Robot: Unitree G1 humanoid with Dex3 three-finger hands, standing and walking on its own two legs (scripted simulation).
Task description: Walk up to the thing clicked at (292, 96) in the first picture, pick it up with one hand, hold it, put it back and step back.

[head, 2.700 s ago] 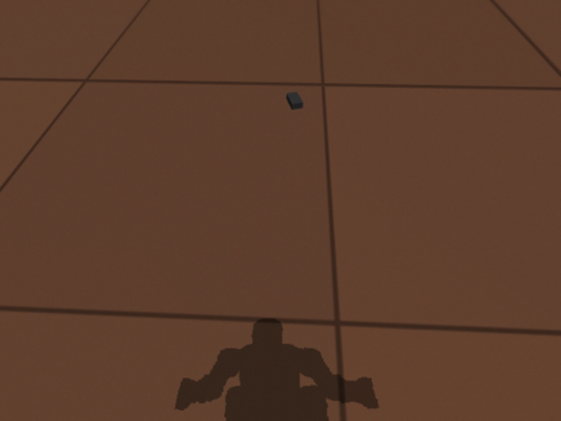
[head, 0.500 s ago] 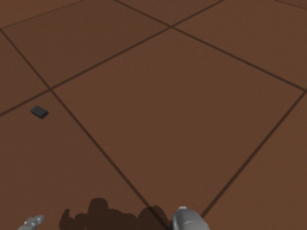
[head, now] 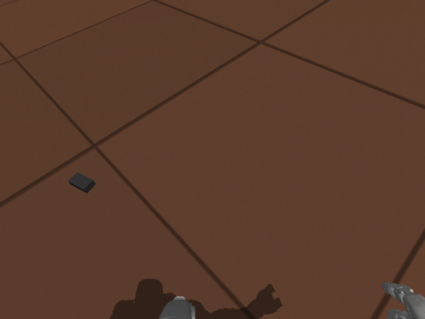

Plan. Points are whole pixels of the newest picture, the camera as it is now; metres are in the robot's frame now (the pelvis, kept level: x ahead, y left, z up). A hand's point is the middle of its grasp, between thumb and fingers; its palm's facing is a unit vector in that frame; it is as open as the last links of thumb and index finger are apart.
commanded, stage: walk up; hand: left
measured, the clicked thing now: (82, 182) +0.90 +0.84 -0.72
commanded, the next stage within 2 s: none
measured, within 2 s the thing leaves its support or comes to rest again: neither
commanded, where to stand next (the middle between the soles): +0.44 +0.79 m, yaw -27 degrees
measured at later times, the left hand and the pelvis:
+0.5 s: hand (35, 251) +0.28 +0.45 -0.10, palm faces -0.12 -0.81 -0.57, open 7.4 cm; pelvis +0.13 +0.17 +0.00, yaw -9 degrees
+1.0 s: hand out of the picture +0.39 +0.68 -0.13, palm faces -0.28 -0.80 -0.54, open 7.4 cm; pelvis +0.23 +0.40 +0.01, yaw -16 degrees
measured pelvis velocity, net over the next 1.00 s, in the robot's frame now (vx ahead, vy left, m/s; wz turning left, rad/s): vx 0.23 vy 0.40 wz -0.28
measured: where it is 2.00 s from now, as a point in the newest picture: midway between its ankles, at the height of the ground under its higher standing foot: (58, 278)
